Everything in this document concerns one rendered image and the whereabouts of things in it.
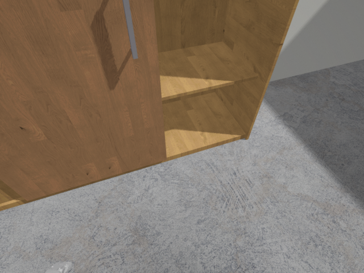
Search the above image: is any wardrobe door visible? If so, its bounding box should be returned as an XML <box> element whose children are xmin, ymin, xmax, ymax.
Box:
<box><xmin>0</xmin><ymin>179</ymin><xmax>21</xmax><ymax>203</ymax></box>
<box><xmin>0</xmin><ymin>0</ymin><xmax>167</xmax><ymax>201</ymax></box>

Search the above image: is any robot left hand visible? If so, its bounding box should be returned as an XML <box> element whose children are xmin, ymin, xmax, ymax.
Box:
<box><xmin>44</xmin><ymin>262</ymin><xmax>73</xmax><ymax>273</ymax></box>

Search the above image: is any handle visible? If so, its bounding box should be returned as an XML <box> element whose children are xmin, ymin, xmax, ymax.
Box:
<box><xmin>122</xmin><ymin>0</ymin><xmax>138</xmax><ymax>59</ymax></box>

